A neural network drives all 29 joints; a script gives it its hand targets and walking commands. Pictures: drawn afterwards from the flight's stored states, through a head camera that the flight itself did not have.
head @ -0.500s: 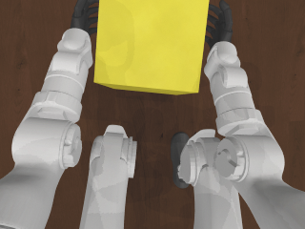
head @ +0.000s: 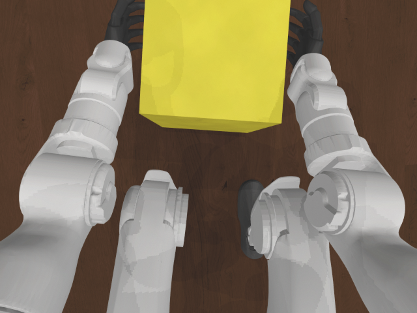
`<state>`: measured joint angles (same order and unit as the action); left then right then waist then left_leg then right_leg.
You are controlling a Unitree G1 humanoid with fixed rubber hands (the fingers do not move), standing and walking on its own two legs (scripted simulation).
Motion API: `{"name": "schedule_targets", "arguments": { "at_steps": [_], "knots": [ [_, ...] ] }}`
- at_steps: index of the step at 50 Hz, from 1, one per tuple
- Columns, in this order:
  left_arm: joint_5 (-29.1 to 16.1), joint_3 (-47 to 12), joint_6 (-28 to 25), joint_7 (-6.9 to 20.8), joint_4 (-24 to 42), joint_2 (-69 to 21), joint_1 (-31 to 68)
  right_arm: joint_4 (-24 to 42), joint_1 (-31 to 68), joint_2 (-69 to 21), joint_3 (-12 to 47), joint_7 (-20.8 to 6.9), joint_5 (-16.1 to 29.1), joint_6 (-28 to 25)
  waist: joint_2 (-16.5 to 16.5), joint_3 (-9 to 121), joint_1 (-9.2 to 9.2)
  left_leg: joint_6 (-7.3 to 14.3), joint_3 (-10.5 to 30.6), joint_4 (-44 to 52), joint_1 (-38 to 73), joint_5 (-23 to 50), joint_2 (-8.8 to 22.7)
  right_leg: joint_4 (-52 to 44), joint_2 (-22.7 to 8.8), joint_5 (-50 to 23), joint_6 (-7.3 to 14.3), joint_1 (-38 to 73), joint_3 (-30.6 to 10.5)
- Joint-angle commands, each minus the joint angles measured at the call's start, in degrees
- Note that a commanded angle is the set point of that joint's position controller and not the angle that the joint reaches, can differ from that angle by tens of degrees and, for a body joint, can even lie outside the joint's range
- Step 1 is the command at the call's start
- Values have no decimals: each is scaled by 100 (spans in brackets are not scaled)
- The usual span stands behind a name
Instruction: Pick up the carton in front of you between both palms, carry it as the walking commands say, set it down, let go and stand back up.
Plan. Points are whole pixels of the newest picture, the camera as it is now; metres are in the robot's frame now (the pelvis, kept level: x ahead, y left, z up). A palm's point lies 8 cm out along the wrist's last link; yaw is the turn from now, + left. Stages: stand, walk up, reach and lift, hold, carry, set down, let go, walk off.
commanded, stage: set down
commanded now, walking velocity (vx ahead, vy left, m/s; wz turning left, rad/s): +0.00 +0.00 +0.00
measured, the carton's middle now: (210, 74) +0.50 +0.02 -0.23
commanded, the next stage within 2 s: let go in 1.84 s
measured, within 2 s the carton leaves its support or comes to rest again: rests again in 0.34 s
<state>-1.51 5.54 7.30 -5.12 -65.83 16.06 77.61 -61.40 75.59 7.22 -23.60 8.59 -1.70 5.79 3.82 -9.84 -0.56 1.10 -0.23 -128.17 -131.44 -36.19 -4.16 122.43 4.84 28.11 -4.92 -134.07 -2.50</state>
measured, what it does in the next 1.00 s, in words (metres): stands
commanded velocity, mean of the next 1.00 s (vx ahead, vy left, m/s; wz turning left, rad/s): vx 0.00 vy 0.00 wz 0.00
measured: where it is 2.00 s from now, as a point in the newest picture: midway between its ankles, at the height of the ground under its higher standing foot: (207, 238)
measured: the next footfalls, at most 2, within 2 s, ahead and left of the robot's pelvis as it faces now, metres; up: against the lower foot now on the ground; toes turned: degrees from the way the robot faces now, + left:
none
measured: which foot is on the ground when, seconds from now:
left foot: down 0.00-1.00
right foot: down 0.00-1.00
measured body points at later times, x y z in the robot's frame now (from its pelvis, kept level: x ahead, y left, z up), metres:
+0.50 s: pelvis +0.00 -0.01 +0.00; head +0.34 +0.04 +0.28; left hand +0.53 +0.17 -0.17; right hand +0.54 -0.14 -0.16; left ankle +0.09 +0.10 -0.33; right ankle +0.13 -0.13 -0.33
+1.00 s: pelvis +0.01 +0.00 +0.02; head +0.34 +0.03 +0.32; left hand +0.54 +0.22 -0.11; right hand +0.52 -0.16 -0.12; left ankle +0.09 +0.10 -0.33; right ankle +0.13 -0.13 -0.33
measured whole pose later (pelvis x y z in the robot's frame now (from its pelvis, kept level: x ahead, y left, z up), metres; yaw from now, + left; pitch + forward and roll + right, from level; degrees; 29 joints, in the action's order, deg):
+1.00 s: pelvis +0.01 +0.00 +0.02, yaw -1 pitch +39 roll -3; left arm -10.0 3.9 3.2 -2.5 -55.2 23.5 70.2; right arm -49.2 64.2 10.9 -10.4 9.8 10.6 2.5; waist 2.0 -9.7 -0.4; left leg 0.4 1.4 -125.6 -126.3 -38.0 -4.0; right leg 119.5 4.5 29.7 -4.1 -128.9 -1.1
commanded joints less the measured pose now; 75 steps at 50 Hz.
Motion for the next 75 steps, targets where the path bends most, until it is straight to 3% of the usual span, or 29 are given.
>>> {"name": "schedule_targets", "arguments": {
  "at_steps": [1,10,11,14,16,19,22,24,25,27,29,34,37,40,42,43,44,46,49,52,53,54,56,57,60,61,72,74,75],
  "knots": [
    [-211,-1021,-391,1279,931,-4405,2855,244,2223,-4811,1557,-1282,231,-74,-562,5147,256,-10,143,1472,2315,1922,-249,-258,464,-1357,344,2703,637],
    [93,-653,-334,1342,464,-3846,2534,-104,2143,-4245,1241,-1282,34,-58,-510,4415,360,55,161,1467,1789,1388,-197,-347,455,-928,397,2566,503],
    [88,-648,-339,1346,507,-3772,2586,-169,2051,-4220,1189,-1276,4,-61,-470,4348,281,62,182,1479,1745,1324,-184,-352,453,-892,395,2556,519],
    [201,-533,-330,1336,366,-3570,2457,-322,1987,-4007,1117,-1282,-33,-67,-519,4143,347,60,180,1469,1693,1263,-165,-374,452,-824,407,2523,468],
    [211,-488,-334,1335,322,-3411,2444,-426,1879,-3952,1064,-1277,-82,-67,-378,4038,298,91,246,1456,1633,1296,-144,-351,436,-854,405,2512,462],
    [293,-340,-324,1321,206,-3153,2258,-426,1866,-3652,1025,-1251,-62,-89,-411,3938,422,88,217,1456,1604,1230,-134,-384,426,-795,389,2527,430],
    [286,-304,-355,1262,181,-2822,2272,-486,1723,-3331,890,-1177,-58,-107,-445,3967,320,67,262,1426,1710,1264,-57,-341,375,-829,358,2618,437],
    [318,-118,-425,1099,240,-2108,2081,-435,1499,-2534,700,-1012,-65,-203,-500,4031,306,14,242,1401,1834,1284,-12,-303,294,-841,300,2660,472],
    [377,108,-479,944,168,-1314,1822,-488,1237,-1793,592,-850,-89,-274,-442,4056,306,-31,216,1388,1955,1301,52,-333,274,-837,254,2721,484],
    [388,631,-682,396,19,1019,1024,-560,476,659,136,-292,-3,-479,-527,4065,296,-167,146,1484,2055,1178,211,-342,86,-873,148,2941,493],
    [11,470,-784,158,-47,1478,1142,-427,595,1071,359,-54,412,-589,-607,4467,258,-195,217,1508,2193,1374,309,-339,-3,-1028,111,3008,507],
    [-851,-367,-973,254,602,1232,1593,15,978,909,1339,-139,1435,-805,-871,5018,281,-113,365,1415,2783,2045,435,-231,-141,-1405,168,2863,481],
    [-1167,-607,-946,304,851,1303,1724,350,985,1064,1538,-141,1705,-813,-943,5690,124,-144,428,1405,3367,2219,499,-208,-168,-1547,152,2973,581],
    [-1159,-534,-847,290,1016,1443,1471,674,730,1169,1596,-87,1766,-743,-1033,6265,201,-184,340,1421,3930,2371,431,-319,-165,-1572,156,3175,637],
    [-1123,-433,-773,263,1222,1544,1209,1097,466,1218,1518,-8,1703,-700,-997,7051,134,-213,284,1476,4486,2551,385,-400,-138,-1688,135,3630,747],
    [-1115,-384,-717,245,1324,1509,1010,1201,205,1275,1428,37,1569,-653,-975,7371,18,-231,259,1520,4662,2574,353,-485,-102,-1686,138,3805,783],
    [-1046,-327,-666,244,1436,1497,893,1333,108,1188,1412,64,1551,-587,-1064,7471,128,-218,236,1591,4797,2617,306,-562,-88,-1593,142,3762,789],
    [-881,-88,-530,235,1544,1520,495,1645,-142,1109,1303,139,1315,-461,-810,7661,109,-199,151,1773,4733,2414,218,-818,-25,-1460,163,4119,806],
    [-713,163,-371,264,1784,1402,317,2234,-168,1113,995,191,939,-306,-764,7443,43,-203,103,2143,4527,2064,143,-1143,46,-1239,198,4210,881],
    [-496,381,-312,382,1672,1260,225,2138,-323,852,936,138,732,-164,-744,6476,125,-175,19,2457,3870,1593,132,-1503,49,-916,204,3970,786],
    [-492,391,-319,422,1651,1213,180,2122,-433,774,926,121,682,-160,-714,6315,66,-172,23,2558,3756,1547,143,-1603,59,-933,199,3969,792],
    [-445,443,-340,463,1553,1196,109,2084,-459,681,951,100,715,-158,-739,6255,142,-178,-15,2610,3674,1566,147,-1664,67,-997,194,4029,750],
    [-410,545,-390,535,1455,1218,73,1973,-625,620,893,83,600,-160,-585,6174,63,-180,-43,2685,3469,1644,147,-1818,58,-1140,174,4160,680],
    [-410,561,-409,565,1470,1209,-20,2093,-553,482,1006,75,647,-150,-501,6207,143,-164,-48,2778,3462,1713,158,-1869,51,-1239,147,4300,666],
    [-378,650,-414,633,1587,1324,-135,2208,-670,473,1002,83,617,-104,-511,6555,175,-171,-101,2978,3656,1797,114,-2128,62,-1332,120,4628,647],
    [-405,633,-402,666,1649,1279,-135,2283,-729,526,920,98,529,-92,-493,6673,65,-197,-117,3081,3716,1840,106,-2233,67,-1390,115,4742,692],
    [-286,828,-177,895,2285,1508,-431,3095,-1010,421,953,105,518,196,-684,7321,193,-232,-163,4169,5077,2217,84,-3389,75,-1533,107,5784,691],
    [-316,801,-159,939,2192,1437,-442,3054,-1081,351,977,96,499,219,-650,7221,103,-248,-162,4386,5220,2251,88,-3651,93,-1591,102,5933,675],
    [-261,865,-165,948,2227,1472,-464,3048,-1154,334,975,80,496,224,-661,7176,144,-247,-159,4506,5287,2300,76,-3759,79,-1597,100,5969,667]
  ]
}}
